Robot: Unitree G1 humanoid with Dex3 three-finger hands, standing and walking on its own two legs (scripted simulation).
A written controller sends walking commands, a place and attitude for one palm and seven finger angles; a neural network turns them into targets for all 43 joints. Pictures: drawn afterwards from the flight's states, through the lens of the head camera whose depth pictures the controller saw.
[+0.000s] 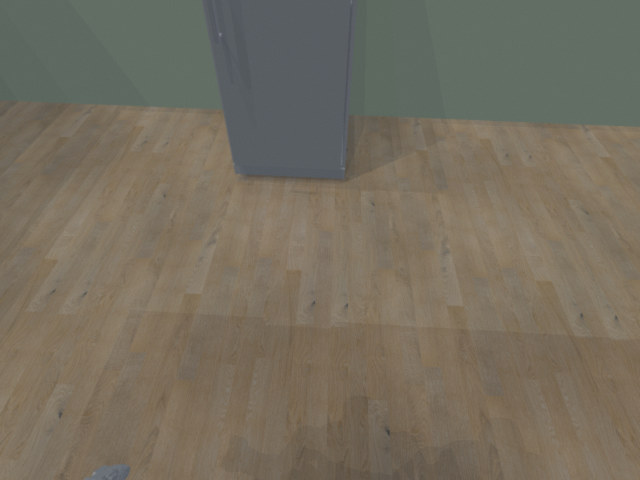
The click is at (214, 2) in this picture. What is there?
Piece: fridge door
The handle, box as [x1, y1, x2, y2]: [207, 0, 221, 43]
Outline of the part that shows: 207,0 215,43 219,43 221,33 218,32 213,1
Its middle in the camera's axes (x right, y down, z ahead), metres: -0.37 -0.84 +1.28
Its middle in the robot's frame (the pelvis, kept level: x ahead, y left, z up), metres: +1.52 +0.44 +0.09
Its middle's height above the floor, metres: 0.86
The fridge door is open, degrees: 0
